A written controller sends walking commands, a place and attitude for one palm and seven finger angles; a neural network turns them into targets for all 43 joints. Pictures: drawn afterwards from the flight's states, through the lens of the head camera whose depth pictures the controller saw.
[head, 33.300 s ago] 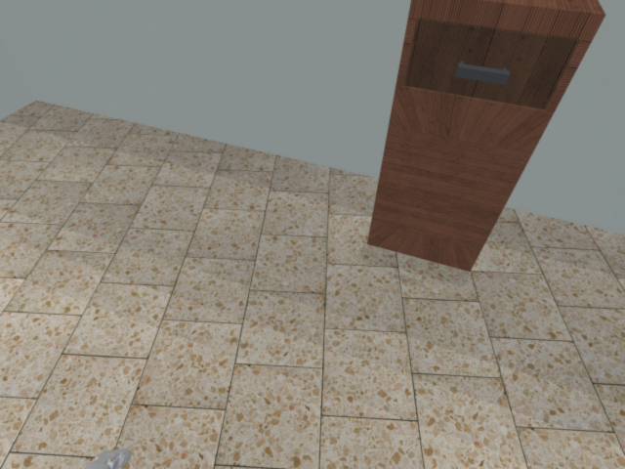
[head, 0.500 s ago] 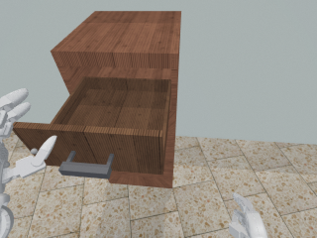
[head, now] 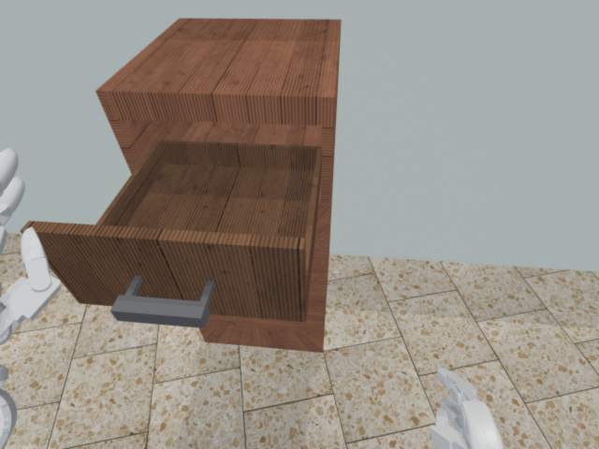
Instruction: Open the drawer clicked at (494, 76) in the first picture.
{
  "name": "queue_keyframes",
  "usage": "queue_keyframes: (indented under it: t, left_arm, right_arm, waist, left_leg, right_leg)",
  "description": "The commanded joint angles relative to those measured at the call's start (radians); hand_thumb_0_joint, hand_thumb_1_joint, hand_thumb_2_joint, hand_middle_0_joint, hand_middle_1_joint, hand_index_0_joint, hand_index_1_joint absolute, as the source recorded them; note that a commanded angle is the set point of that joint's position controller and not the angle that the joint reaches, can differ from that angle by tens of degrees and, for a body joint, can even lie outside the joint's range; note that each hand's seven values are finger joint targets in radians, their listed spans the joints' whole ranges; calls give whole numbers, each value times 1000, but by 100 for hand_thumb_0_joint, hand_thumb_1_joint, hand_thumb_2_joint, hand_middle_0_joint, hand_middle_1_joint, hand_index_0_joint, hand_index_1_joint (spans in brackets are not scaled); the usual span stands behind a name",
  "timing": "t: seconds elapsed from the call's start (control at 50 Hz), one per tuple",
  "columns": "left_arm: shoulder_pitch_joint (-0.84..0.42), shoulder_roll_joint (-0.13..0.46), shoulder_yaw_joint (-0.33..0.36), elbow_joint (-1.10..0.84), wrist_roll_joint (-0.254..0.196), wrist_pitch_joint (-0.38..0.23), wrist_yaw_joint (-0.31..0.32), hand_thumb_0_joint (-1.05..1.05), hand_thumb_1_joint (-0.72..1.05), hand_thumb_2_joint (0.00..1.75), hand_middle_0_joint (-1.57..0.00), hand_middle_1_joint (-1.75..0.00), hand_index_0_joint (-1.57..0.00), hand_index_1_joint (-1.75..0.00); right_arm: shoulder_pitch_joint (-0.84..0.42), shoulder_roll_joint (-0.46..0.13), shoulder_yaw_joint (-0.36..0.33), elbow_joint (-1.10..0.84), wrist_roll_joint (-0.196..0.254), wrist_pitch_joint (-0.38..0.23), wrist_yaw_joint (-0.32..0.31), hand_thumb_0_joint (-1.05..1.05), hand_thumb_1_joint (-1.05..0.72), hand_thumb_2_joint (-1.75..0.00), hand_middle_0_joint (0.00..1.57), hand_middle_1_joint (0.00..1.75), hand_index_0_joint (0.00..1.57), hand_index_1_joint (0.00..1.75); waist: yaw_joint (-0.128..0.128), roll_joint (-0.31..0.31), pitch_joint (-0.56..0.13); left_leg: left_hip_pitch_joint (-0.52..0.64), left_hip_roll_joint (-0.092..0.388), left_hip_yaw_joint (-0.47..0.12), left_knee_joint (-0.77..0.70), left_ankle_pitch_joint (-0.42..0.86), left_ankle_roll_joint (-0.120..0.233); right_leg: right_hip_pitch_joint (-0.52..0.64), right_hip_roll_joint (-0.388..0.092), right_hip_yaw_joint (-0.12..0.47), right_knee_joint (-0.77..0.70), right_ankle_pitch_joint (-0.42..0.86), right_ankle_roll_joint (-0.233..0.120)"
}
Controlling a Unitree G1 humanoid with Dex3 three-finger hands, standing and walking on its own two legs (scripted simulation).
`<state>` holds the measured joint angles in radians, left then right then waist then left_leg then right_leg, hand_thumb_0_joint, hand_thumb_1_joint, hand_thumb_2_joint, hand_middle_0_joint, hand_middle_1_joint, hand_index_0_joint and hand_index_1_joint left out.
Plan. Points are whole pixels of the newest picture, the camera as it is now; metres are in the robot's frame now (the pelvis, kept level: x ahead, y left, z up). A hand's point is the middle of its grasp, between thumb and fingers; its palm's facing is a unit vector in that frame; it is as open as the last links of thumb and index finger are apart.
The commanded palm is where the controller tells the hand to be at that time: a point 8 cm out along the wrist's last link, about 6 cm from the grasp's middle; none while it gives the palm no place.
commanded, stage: step back with the hand held close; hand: left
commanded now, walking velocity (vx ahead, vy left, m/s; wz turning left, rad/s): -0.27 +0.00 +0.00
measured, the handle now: (167, 298) +0.30 +0.23 +0.04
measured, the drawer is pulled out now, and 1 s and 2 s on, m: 0.30 0.30 0.30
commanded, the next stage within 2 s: stop stepping back and stand still in 0.88 s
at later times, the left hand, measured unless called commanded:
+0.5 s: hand (5, 348) +0.13 +0.24 +0.22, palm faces +0.43 -0.77 -0.47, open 7.4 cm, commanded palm +0.06 +0.29 +0.23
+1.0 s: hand out of the picture +0.00 +0.23 +0.22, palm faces +0.40 -0.79 -0.47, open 7.4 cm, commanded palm -0.08 +0.28 +0.23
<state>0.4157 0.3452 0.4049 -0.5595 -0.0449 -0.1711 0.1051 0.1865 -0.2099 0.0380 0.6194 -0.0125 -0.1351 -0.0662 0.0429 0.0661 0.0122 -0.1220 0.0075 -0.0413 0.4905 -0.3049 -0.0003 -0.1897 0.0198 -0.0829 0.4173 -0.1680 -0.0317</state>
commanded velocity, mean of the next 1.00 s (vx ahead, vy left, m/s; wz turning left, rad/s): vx -0.28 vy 0.00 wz -0.05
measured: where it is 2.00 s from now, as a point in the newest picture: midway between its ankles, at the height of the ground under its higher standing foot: outside the picture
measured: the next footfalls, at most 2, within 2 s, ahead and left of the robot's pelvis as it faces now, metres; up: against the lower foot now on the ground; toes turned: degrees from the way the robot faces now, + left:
right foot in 0.84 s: -0.15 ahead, -0.11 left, +0.00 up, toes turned +0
left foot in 1.10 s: -0.24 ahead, +0.13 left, +0.00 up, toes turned +8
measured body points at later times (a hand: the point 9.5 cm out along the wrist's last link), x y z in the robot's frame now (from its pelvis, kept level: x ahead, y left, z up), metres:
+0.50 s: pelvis -0.07 +0.01 -0.01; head -0.05 +0.02 +0.44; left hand +0.10 +0.28 +0.25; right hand +0.12 -0.22 -0.08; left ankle -0.04 +0.12 -0.73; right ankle -0.01 -0.10 -0.74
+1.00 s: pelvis -0.21 +0.00 +0.00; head -0.18 +0.02 +0.45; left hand -0.03 +0.27 +0.24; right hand -0.02 -0.23 -0.08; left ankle -0.18 +0.11 -0.70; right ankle -0.19 -0.11 -0.74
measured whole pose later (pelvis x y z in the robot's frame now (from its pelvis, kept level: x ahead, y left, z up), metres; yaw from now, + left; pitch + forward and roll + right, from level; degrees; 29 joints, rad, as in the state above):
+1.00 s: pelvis -0.21 +0.00 +0.00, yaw +0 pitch +2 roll +0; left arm 0.48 0.46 0.47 -0.68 -0.03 -0.23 0.12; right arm 0.15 -0.18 0.01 0.61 0.01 -0.10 -0.04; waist -0.01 -0.04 0.01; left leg -0.52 0.00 0.02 0.90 -0.40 -0.04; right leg -0.31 0.02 0.00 0.51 -0.24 -0.02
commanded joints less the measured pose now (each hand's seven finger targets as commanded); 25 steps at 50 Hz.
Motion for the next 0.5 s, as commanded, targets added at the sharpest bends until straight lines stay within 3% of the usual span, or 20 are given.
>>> queue_keyframes:
  t: [0.0,0.06,0.08,0.12,0.14,0.18,0.2,0.22,0.26,0.32,0.36,0.38,0.42,0.46,0.48]
  left_arm:
    - [-56,188,101,-238,30,-66,33,0,90,90,-20,-30,-20,-30]
    - [75,199,133,-292,27,-62,53,0,90,90,-20,-30,-20,-30]
    - [83,224,157,-323,22,-65,59,0,90,90,-20,-30,-20,-30]
    - [116,225,165,-367,22,-76,63,0,90,90,-20,-30,-20,-30]
    - [121,234,177,-404,23,-85,65,0,90,90,-20,-30,-20,-30]
    - [119,266,190,-465,23,-98,70,0,90,90,-20,-30,-20,-30]
    - [105,276,201,-478,21,-111,67,0,90,90,-20,-30,-20,-30]
    - [112,262,194,-459,20,-123,59,0,90,90,-20,-30,-20,-30]
    - [104,260,197,-433,22,-135,55,0,90,90,-20,-30,-20,-30]
    - [97,247,190,-365,15,-138,51,0,90,90,-20,-30,-20,-30]
    - [85,270,213,-292,8,-136,52,0,90,90,-20,-30,-20,-30]
    - [82,267,210,-269,5,-132,51,0,90,90,-20,-30,-20,-30]
    - [84,265,207,-243,-6,-124,49,0,90,90,-20,-30,-20,-30]
    - [89,285,227,-251,-2,-118,51,0,90,90,-20,-30,-20,-30]
    - [98,307,256,-258,0,-113,52,0,90,90,-20,-30,-20,-30]
  right_arm:
    - [-95,-116,-66,-162,-8,-1,-22,0,-90,-90,20,30,20,30]
    - [-50,-114,-72,-183,-6,30,-25,0,-90,-90,20,30,20,30]
    - [-62,-125,-73,-190,-8,36,-30,0,-90,-90,20,30,20,30]
    - [-74,-130,-81,-219,-14,35,-35,0,-90,-90,20,30,20,30]
    - [-73,-132,-87,-228,-20,31,-34,0,-90,-90,20,30,20,30]
    - [-62,-126,-91,-224,-34,13,-33,0,-90,-90,20,30,20,30]
    - [-46,-117,-92,-227,-35,-2,-26,0,-90,-90,20,30,20,30]
    - [-33,-114,-89,-223,-38,-15,-18,0,-90,-90,20,30,20,30]
    - [-25,-125,-90,-209,-35,-32,-6,0,-90,-90,20,30,20,30]
    - [-30,-135,-86,-194,-18,-36,4,0,-90,-90,20,30,20,30]
    - [-31,-144,-84,-188,-2,-17,8,0,-90,-90,20,30,20,30]
    - [-29,-139,-88,-183,2,-12,9,0,-90,-90,20,30,20,30]
    - [-26,-120,-90,-176,20,3,10,0,-90,-90,20,30,20,30]
    - [-49,-108,-86,-183,25,17,2,0,-90,-90,20,30,20,30]
    - [-68,-103,-80,-196,22,18,-1,0,-90,-90,20,30,20,30]
  waist:
    - [-53,-187,-73]
    - [-56,-158,-187]
    - [-54,-101,-187]
    - [-48,1,-191]
    - [-44,82,-203]
    - [-44,162,-205]
    - [-44,145,-200]
    - [-44,164,-184]
    - [-41,162,-154]
    - [-55,82,-139]
    - [-63,-31,-163]
    - [-66,-75,-185]
    - [-62,-208,-199]
    - [-40,-234,-181]
    - [-36,-224,-178]
  left_leg:
    - [-101,-6,-12,171,-2,26]
    - [-130,27,-13,110,4,25]
    - [-124,43,-33,46,113,22]
    - [-194,103,-107,-48,377,29]
    - [-228,132,-147,-68,520,24]
    - [-179,168,-157,-76,789,3]
    - [-171,191,-160,-80,828,8]
    - [-175,201,-153,-86,801,19]
    - [-219,199,-134,-77,697,37]
    - [-247,161,-100,-12,578,23]
    - [-295,113,-63,69,426,2]
    - [-273,73,-31,129,342,-14]
    - [-262,6,11,310,-50,-17]
    - [-261,13,10,403,-164,2]
    - [-260,24,11,350,-163,3]
  right_leg:
    - [-121,-252,230,-184,-99,-56]
    - [-41,-267,175,-94,-17,-72]
    - [-55,-237,146,-53,-3,-59]
    - [19,-120,60,102,143,-11]
    - [54,-79,42,178,202,2]
    - [-12,-41,27,266,48,15]
    - [-26,-34,28,295,-40,18]
    - [-40,-32,36,302,-112,19]
    - [-10,-31,48,256,-113,20]
    - [45,-65,80,141,118,8]
    - [73,-154,176,91,373,-32]
    - [44,-210,228,55,433,-61]
    - [-36,-315,307,-59,318,-113]
    - [-122,-339,296,-117,92,-117]
    - [-127,-317,282,-110,78,-111]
